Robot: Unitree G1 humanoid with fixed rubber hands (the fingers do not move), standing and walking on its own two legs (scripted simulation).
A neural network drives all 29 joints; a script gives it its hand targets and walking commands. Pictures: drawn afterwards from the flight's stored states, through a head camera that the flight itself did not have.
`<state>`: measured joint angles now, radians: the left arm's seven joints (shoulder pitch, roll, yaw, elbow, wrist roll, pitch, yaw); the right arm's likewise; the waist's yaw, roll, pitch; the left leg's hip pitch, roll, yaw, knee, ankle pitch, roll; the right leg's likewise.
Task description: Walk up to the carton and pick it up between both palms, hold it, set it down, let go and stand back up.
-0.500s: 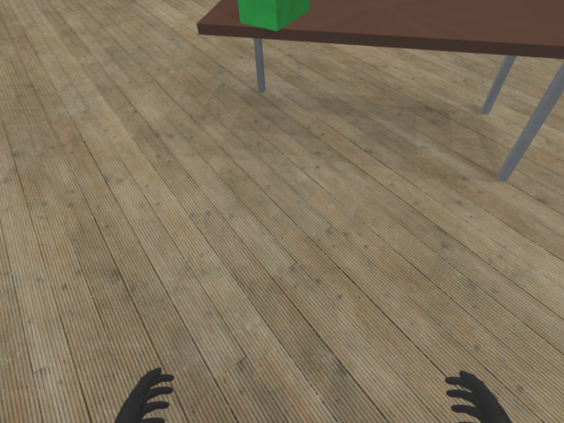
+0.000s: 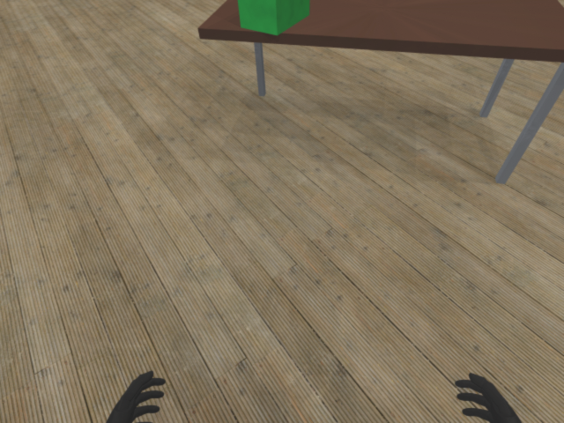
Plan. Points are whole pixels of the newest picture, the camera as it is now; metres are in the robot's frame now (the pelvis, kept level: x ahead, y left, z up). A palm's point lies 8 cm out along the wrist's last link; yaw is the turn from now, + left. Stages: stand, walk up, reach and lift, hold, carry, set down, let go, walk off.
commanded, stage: stand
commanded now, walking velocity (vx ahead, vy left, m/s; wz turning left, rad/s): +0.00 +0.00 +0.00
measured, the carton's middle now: out of the picture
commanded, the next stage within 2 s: none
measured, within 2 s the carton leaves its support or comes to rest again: neither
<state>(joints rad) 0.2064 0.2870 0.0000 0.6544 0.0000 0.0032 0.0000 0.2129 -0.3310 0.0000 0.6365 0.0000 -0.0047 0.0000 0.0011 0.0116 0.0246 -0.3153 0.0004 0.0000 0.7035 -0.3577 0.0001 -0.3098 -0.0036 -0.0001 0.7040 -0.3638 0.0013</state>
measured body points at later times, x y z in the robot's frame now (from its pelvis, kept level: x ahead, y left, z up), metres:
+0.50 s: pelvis -0.01 +0.00 +0.01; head -0.01 -0.01 +0.46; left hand +0.12 +0.26 -0.09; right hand +0.12 -0.29 -0.09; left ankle +0.01 +0.12 -0.72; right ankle +0.01 -0.12 -0.72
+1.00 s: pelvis -0.02 +0.00 +0.01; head -0.03 -0.01 +0.46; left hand +0.09 +0.27 -0.10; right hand +0.09 -0.29 -0.10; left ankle +0.01 +0.12 -0.72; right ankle +0.01 -0.12 -0.72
